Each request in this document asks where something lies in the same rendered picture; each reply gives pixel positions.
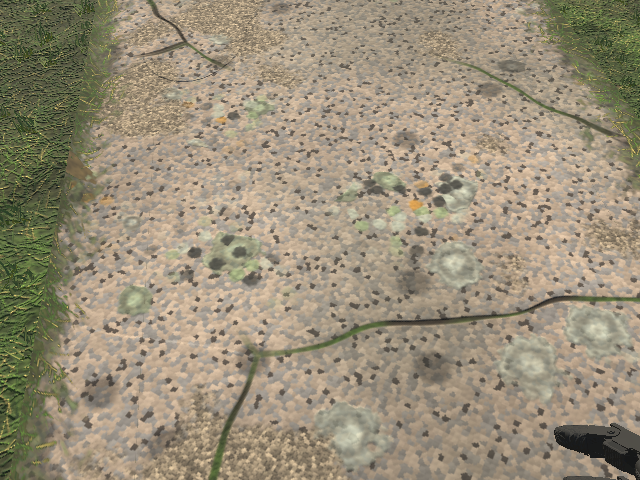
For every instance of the robot right hand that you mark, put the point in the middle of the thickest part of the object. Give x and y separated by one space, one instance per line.
619 446

